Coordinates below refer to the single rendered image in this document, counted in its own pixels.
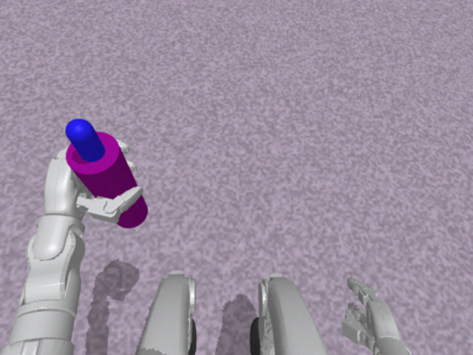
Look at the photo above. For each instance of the left robot hand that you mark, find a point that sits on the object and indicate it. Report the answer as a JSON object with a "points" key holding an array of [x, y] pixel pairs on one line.
{"points": [[65, 193]]}

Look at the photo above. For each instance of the left robot arm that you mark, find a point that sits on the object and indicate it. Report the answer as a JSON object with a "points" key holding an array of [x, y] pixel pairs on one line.
{"points": [[48, 306]]}

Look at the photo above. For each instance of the right robot hand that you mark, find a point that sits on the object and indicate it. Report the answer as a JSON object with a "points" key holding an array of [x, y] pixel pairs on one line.
{"points": [[374, 323]]}

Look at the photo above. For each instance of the bottle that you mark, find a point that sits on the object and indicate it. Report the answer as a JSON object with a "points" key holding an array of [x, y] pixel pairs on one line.
{"points": [[96, 158]]}

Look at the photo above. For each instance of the right robot arm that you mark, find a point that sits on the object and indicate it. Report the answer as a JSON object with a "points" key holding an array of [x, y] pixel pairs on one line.
{"points": [[390, 346]]}

